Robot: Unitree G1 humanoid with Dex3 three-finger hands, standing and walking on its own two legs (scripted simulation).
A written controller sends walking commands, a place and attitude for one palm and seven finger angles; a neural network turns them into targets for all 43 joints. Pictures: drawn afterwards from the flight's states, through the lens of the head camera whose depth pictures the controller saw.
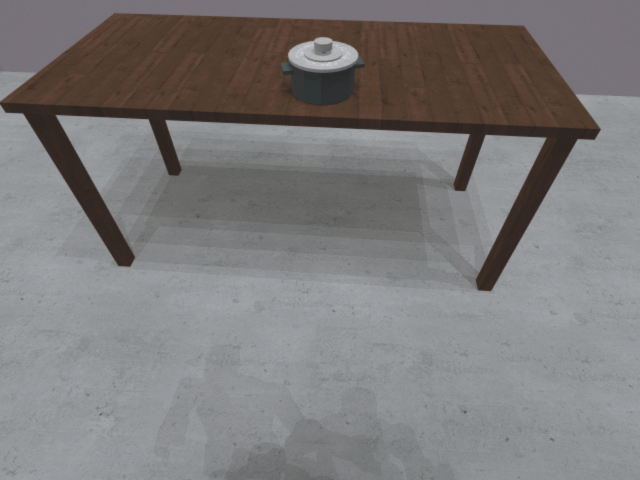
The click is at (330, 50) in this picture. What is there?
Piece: lid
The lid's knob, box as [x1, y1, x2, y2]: [314, 37, 331, 51]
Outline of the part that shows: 314,40 314,48 316,50 327,51 331,49 331,39 326,37 320,37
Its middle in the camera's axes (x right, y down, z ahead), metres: +0.00 -0.50 +0.99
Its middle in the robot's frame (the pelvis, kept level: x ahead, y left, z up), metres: +1.08 +0.05 +0.08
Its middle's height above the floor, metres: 0.86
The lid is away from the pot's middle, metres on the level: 0.00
